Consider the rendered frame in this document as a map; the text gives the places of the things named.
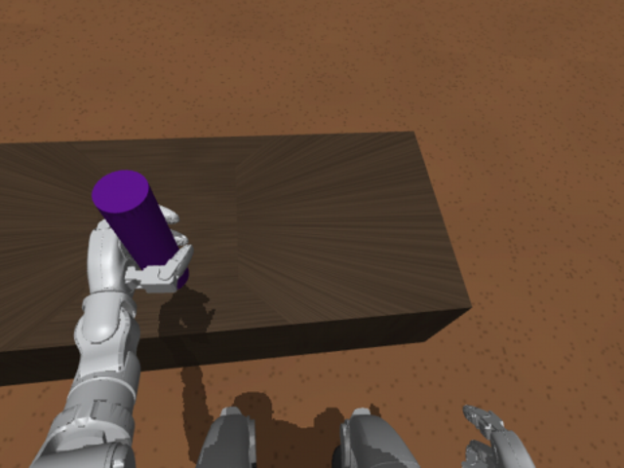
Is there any left robot hand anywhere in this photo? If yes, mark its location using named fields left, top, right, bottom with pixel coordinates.
left=87, top=205, right=194, bottom=298

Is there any right robot hand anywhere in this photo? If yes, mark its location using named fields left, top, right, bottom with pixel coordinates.
left=461, top=405, right=535, bottom=468

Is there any left robot arm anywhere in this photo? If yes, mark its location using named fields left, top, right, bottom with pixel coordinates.
left=29, top=291, right=140, bottom=468

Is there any can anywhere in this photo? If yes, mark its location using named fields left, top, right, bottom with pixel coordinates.
left=92, top=170, right=189, bottom=290

